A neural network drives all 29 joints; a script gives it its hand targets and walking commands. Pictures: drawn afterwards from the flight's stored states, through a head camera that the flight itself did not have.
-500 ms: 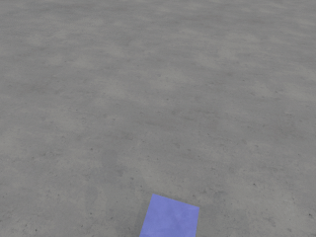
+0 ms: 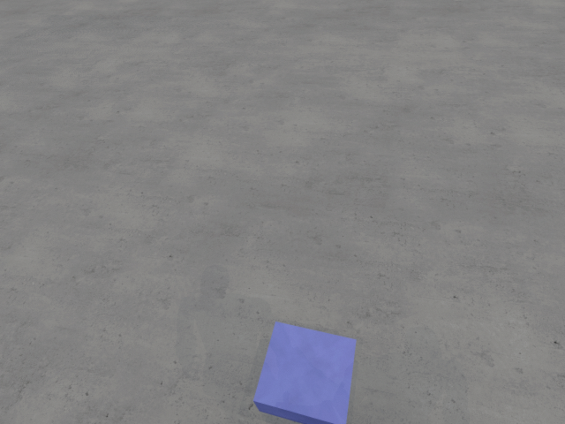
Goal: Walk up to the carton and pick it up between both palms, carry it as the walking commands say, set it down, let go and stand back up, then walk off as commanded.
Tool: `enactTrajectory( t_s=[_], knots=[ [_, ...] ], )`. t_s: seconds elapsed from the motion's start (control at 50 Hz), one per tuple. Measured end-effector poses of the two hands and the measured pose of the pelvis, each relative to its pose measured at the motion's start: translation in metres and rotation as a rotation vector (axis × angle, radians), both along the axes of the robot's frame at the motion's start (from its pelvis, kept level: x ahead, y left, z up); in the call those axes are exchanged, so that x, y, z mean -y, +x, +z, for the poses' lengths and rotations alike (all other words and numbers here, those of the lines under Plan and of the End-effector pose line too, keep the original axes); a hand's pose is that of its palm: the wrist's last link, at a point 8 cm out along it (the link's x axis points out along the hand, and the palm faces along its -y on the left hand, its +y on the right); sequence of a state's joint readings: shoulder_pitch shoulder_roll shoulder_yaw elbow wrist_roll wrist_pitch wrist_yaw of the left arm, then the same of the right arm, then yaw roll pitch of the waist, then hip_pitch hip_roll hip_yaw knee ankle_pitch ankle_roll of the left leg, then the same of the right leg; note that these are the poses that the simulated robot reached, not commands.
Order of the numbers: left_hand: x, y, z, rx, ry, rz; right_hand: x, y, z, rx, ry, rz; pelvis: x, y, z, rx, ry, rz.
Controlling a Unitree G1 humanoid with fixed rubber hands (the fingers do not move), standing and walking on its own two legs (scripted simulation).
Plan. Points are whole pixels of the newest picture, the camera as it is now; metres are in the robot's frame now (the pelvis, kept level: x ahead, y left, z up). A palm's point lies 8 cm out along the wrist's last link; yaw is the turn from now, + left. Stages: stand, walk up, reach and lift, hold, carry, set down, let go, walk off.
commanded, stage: walk up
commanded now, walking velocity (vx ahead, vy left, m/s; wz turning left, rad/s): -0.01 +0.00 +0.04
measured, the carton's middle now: (307, 375) +0.39 +0.01 -0.70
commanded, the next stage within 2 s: none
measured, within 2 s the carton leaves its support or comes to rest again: neither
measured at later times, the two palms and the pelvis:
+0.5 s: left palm out of the picture -0.08 +0.24 -0.14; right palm out of the picture -0.05 -0.19 -0.15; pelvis -0.04 +0.02 +0.00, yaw +0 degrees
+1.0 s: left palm out of the picture -0.07 +0.35 -0.12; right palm out of the picture -0.03 -0.19 -0.15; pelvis -0.06 +0.09 -0.01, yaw -8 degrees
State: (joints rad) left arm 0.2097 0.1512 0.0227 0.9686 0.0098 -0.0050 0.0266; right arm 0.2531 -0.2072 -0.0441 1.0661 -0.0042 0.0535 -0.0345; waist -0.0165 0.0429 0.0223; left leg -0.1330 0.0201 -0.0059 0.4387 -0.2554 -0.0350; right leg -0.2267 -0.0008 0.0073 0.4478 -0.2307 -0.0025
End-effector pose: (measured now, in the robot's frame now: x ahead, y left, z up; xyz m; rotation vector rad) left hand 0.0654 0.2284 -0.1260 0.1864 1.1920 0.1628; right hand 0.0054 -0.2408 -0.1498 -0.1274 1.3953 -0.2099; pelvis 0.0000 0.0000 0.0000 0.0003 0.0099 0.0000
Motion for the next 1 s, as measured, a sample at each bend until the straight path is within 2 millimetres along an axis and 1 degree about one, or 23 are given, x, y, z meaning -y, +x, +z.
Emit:
enactTrajectory(
  t_s=[0.06, 0.12, 0.18, 0.26, 0.34, 0.4, 0.46, 0.52, 0.62, 0.7, 0.74, 0.76, 0.8, 0.82, 0.88, 0.94, 1.0],
  knots=[
    [-0.005, -0.015, -0.008, -0.014, -0.036, 0.023, -0.016, -0.005, 0.005, 0.005, 0.002, 0.025, -0.006, -0.007, 0.001, 0.019, -0.002, 0.006],
    [-0.008, -0.037, -0.014, -0.057, -0.061, 0.045, -0.031, -0.005, 0.010, 0.037, 0.019, 0.044, -0.012, -0.012, 0.004, 0.037, -0.003, 0.003],
    [-0.011, -0.061, -0.018, -0.111, -0.068, 0.048, -0.042, -0.005, 0.012, 0.068, 0.027, 0.054, -0.016, -0.017, 0.004, 0.049, -0.002, 0.003],
    [-0.015, -0.090, -0.018, -0.173, -0.064, 0.057, -0.045, -0.013, 0.009, 0.060, 0.025, 0.051, -0.022, -0.024, 0.004, 0.056, 0.000, 0.000],
    [-0.017, -0.117, -0.017, -0.236, -0.050, 0.063, -0.047, -0.025, 0.007, 0.040, 0.035, 0.045, -0.024, -0.029, 0.004, 0.057, 0.002, 0.004],
    [-0.017, -0.132, -0.017, -0.269, -0.047, 0.069, -0.046, -0.035, 0.006, 0.021, 0.035, 0.037, -0.023, -0.031, 0.004, 0.058, 0.003, 0.006],
    [-0.014, -0.139, -0.016, -0.280, -0.049, 0.073, -0.045, -0.046, 0.004, -0.006, 0.037, 0.032, -0.022, -0.034, 0.004, 0.061, 0.004, 0.004],
    [-0.011, -0.141, -0.015, -0.281, -0.047, 0.068, -0.046, -0.056, 0.003, -0.032, 0.046, 0.034, -0.021, -0.037, 0.004, 0.060, 0.006, 0.001],
    [-0.006, -0.137, -0.015, -0.259, -0.049, 0.062, -0.042, -0.066, 0.002, -0.036, 0.049, 0.020, -0.018, -0.038, 0.004, 0.061, 0.004, -0.001],
    [0.002, -0.133, -0.017, -0.249, -0.058, 0.060, -0.039, -0.071, 0.002, -0.044, 0.046, 0.015, -0.014, -0.040, 0.003, 0.061, 0.007, 0.002],
    [0.005, -0.132, -0.018, -0.241, -0.057, 0.046, -0.037, -0.072, 0.001, -0.060, 0.047, 0.037, -0.013, -0.042, 0.002, 0.055, 0.010, -0.005],
    [0.003, -0.133, -0.016, -0.234, -0.042, 0.049, -0.034, -0.072, 0.000, -0.074, 0.045, 0.053, -0.015, -0.045, 0.001, 0.049, 0.018, -0.020],
    [-0.008, -0.141, -0.009, -0.241, -0.002, 0.069, -0.028, -0.067, -0.001, -0.072, 0.035, 0.066, -0.023, -0.050, 0.002, 0.034, 0.042, -0.057],
    [-0.017, -0.146, -0.004, -0.258, 0.019, 0.075, -0.026, -0.062, 0.000, -0.051, 0.030, 0.059, -0.027, -0.052, 0.003, 0.025, 0.054, -0.068],
    [-0.051, -0.156, 0.006, -0.311, 0.083, 0.065, -0.025, -0.047, 0.001, 0.030, 0.008, 0.030, -0.042, -0.056, 0.003, 0.003, 0.075, -0.099],
    [-0.089, -0.152, 0.008, -0.320, 0.128, 0.043, -0.033, -0.035, 0.001, 0.092, -0.018, 0.004, -0.061, -0.059, -0.001, -0.009, 0.076, -0.123],
    [-0.126, -0.136, 0.005, -0.292, 0.153, 0.022, -0.053, -0.031, 0.000, 0.117, -0.036, -0.027, -0.087, -0.059, -0.006, -0.011, 0.069, -0.148]
  ],
)
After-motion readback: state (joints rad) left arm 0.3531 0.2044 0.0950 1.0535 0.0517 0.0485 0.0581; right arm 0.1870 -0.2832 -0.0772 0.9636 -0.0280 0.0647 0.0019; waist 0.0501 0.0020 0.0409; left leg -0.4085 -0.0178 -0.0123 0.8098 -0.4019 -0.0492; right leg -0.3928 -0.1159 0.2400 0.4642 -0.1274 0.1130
